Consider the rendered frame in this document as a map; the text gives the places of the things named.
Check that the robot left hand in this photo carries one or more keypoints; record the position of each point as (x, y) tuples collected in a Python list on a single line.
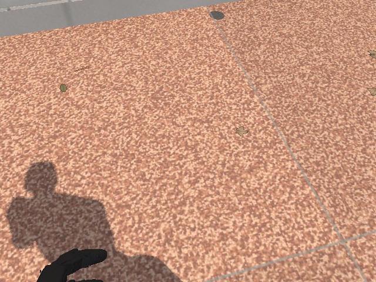
[(70, 262)]

